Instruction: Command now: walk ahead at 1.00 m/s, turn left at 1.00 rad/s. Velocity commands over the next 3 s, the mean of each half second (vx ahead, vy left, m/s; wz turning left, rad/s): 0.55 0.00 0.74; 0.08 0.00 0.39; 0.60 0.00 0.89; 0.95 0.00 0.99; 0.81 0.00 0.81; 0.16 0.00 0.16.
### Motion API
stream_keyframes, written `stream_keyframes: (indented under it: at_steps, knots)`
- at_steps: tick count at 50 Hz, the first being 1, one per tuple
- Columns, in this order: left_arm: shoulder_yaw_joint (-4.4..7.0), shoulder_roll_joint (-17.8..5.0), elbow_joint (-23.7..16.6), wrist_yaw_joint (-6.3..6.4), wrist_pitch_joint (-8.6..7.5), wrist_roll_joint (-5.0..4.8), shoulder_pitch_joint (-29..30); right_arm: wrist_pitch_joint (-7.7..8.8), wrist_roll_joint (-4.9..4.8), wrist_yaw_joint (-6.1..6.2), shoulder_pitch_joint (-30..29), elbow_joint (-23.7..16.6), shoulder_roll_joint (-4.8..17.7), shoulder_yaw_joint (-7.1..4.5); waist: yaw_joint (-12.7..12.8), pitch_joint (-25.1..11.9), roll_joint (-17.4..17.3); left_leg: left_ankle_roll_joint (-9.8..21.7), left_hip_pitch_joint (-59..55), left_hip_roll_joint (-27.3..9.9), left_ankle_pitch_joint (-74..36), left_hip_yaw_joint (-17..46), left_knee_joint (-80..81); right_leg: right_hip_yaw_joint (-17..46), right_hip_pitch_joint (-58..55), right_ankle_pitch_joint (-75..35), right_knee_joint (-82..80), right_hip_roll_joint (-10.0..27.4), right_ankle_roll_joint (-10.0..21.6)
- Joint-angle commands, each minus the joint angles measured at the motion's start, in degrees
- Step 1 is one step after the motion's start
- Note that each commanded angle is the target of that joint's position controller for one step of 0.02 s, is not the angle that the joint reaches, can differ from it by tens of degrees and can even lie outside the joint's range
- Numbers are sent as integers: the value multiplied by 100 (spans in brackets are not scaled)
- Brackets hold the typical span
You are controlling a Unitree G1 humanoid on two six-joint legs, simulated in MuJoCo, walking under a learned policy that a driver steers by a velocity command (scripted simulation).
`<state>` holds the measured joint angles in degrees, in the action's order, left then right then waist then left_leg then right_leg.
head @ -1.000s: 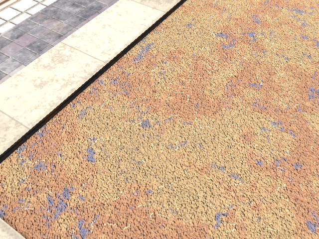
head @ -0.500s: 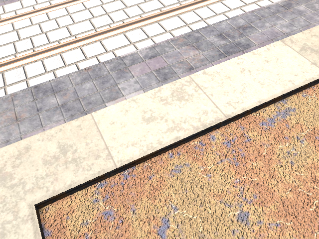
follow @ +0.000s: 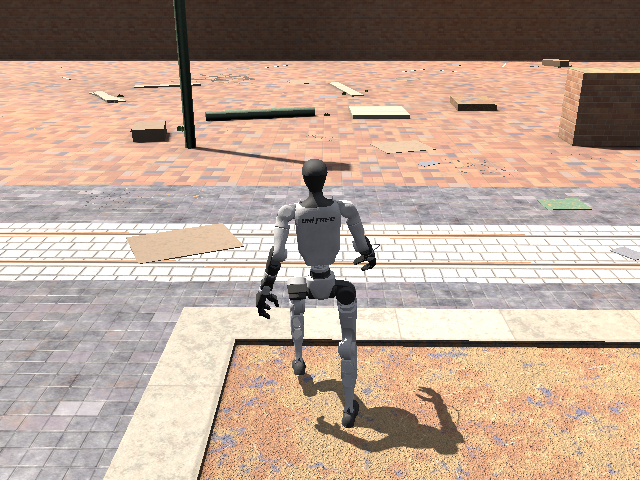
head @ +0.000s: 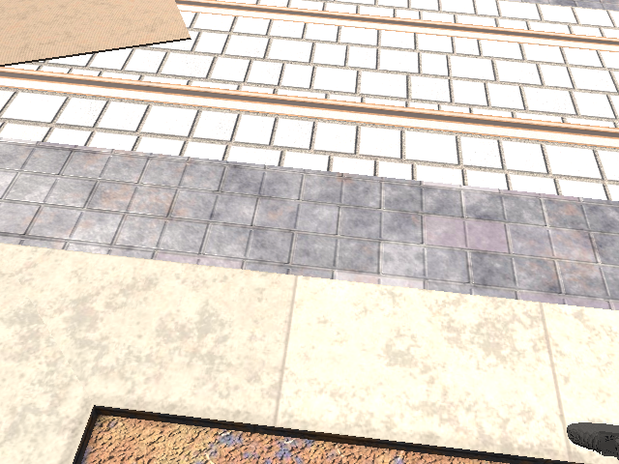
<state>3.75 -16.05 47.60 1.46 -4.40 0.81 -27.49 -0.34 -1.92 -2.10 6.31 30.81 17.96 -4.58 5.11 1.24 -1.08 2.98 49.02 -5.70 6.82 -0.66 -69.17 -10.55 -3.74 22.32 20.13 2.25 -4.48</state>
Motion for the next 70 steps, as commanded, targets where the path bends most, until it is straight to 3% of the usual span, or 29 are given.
stream_keyframes:
  at_steps: [1,4,6,7,8,9,10,12,16,21,25,29,30,32,33,35,39,43,45,46,48,52,56,59,60,62,63,67,70]
  knots:
    - [183,-903,-495,12,-140,-7,912,98,-9,-127,-595,-387,93,42,-309,759,202,182,-286,-136,-712,-192,1327,177,516,-2050,-1372,1225,754]
    - [282,-1381,-422,-20,-52,-20,888,137,-54,-149,-491,-358,325,-69,-595,428,630,460,-1647,531,-345,-1002,2026,-333,42,-6415,-631,1180,717]
    - [382,-1669,-554,-8,77,-157,1164,85,-57,-135,954,-3,827,-309,-1406,-264,975,663,-3274,1014,158,-1140,2336,-337,89,-8668,1496,1252,701]
    - [369,-1596,-723,3,42,-248,1457,60,21,-87,2360,432,1237,-533,-2035,-821,605,939,-5280,1057,-749,-737,3306,-250,1084,-7903,3267,1047,541]
    - [111,-601,-791,-30,-66,-107,1239,36,-41,23,2275,645,1281,-486,-1497,-444,-914,1180,-6435,510,-1592,555,3446,66,3030,-310,5448,44,214]
    - [-132,-95,-1117,-93,-285,73,644,140,128,13,1744,181,1669,-398,-658,-1464,-2243,2214,-7258,-545,-3479,3164,3416,1076,4420,1831,7392,-646,155]
    - [-65,-757,-1415,-98,-484,-101,981,236,251,-34,1813,5,1560,-431,-1022,-2615,-1277,2686,-7687,-1087,-1458,4580,4680,1988,4869,1205,7429,-586,242]
    - [-29,-936,-1405,-2,-502,-258,1777,440,130,-7,1044,22,1150,-329,-638,-1054,567,2017,-5660,-878,-555,3996,5217,1841,4795,173,6131,-41,295]
    - [13,-837,-1164,-16,-61,-29,1598,425,181,164,471,168,696,-130,-226,-264,465,1510,-3162,-325,-3253,1961,5190,1505,3405,-171,4836,431,38]
    - [-157,-336,-1265,-86,7,17,2206,162,131,412,743,529,548,-43,-534,-640,-18,935,-3400,369,-3771,845,4848,1101,3295,-1919,2958,30,-92]
    - [-193,-297,-1507,-179,41,-44,3015,-19,137,419,1186,812,565,-6,-938,-539,-337,679,-3958,54,-3041,1256,4768,970,3131,-2292,1641,-204,58]
    - [45,-787,-1295,-252,-59,218,2423,-12,72,427,1608,920,407,70,-767,-1233,421,-260,-3418,295,-3698,1313,3421,1721,1069,-3644,1185,223,1118]
    - [77,-611,-1149,-204,2,198,1724,-23,82,445,1244,907,614,36,-227,-1740,591,-656,-2920,619,-3410,1127,2589,2252,138,-3987,1160,577,1593]
    - [43,-552,-985,-70,156,140,984,-60,179,354,492,611,695,-16,304,-2244,1367,-1043,-1834,1244,3022,1103,-220,3882,-528,-4605,405,1929,2425]
    - [52,-570,-1041,10,177,39,1406,-126,145,261,643,690,706,-16,40,-1679,612,-763,-1801,1004,2969,1423,-582,3723,447,-3372,291,1898,2181]
    - [-43,-347,-1178,93,194,-74,2333,-283,158,201,844,790,198,156,-591,-643,415,-431,-2331,554,2671,994,509,2824,2173,-1772,-117,1287,1463]
    - [202,-738,-1160,60,345,-173,2671,-351,117,153,1170,1059,304,99,-743,-676,878,-401,-3588,375,1149,478,2699,1732,2616,-1717,-72,1022,1359]
    - [199,-406,-1010,170,431,-144,2730,-416,143,72,1437,1231,401,-61,-881,-578,443,-119,-4341,554,82,156,3995,919,3133,-320,1322,744,855]
    - [95,115,-1047,177,631,51,2463,-329,278,223,1354,908,960,-120,-618,158,-1467,596,-3737,-717,-115,2677,4996,575,4647,1287,4864,-177,132]
    - [99,10,-1317,226,605,12,2392,-257,549,266,837,533,1570,-247,-509,-37,-1602,1462,-3041,-1176,273,3723,5590,1350,4606,1428,5206,-472,73]
    - [291,-632,-1290,355,512,-67,2576,-161,360,373,236,493,1096,-185,-416,263,-973,1137,-3131,-773,1691,3578,5626,1614,5031,474,5416,-268,83]
    - [227,-327,-1341,197,318,-55,2542,-129,56,525,914,668,703,-100,-616,-781,-792,915,-4509,-285,2237,3364,5276,1697,4874,-333,4627,-362,-26]
    - [169,-206,-1587,-31,28,-172,3195,-76,21,572,1247,642,755,-166,-877,-439,-902,970,-4534,-240,3044,3645,5551,1602,4172,-21,2313,-595,49]
    - [272,-302,-1413,-114,-101,-314,2482,-64,17,467,736,336,647,-119,-361,-170,-1155,870,-2899,116,3201,3511,5496,1217,1946,67,1210,-781,133]
    - [345,-440,-1276,-96,-131,-359,2083,-37,-33,442,470,209,529,-76,-102,-93,-960,678,-2174,260,3081,3355,5306,1240,995,-571,627,-604,250]
    - [564,-1094,-1026,-67,-154,-70,780,105,-151,410,-28,-257,-46,138,436,-826,1308,-44,203,807,2435,1772,2950,3930,-1373,1040,17,1438,1285]
    - [547,-1023,-1132,-21,-198,28,912,177,-40,338,-201,-347,67,126,355,-633,1369,-183,446,548,1988,1572,1445,4973,-914,1253,-347,2125,1596]
    - [268,-349,-1181,40,-151,-75,1476,88,-27,169,196,-9,363,-26,-243,52,672,-269,151,-91,1114,716,83,2632,82,-96,-707,1454,1186]
    - [255,-498,-1062,-8,-201,-11,1285,62,-115,-2,-146,-142,235,31,-220,282,617,-376,-27,-217,593,432,313,1611,336,-225,-987,1183,1128]
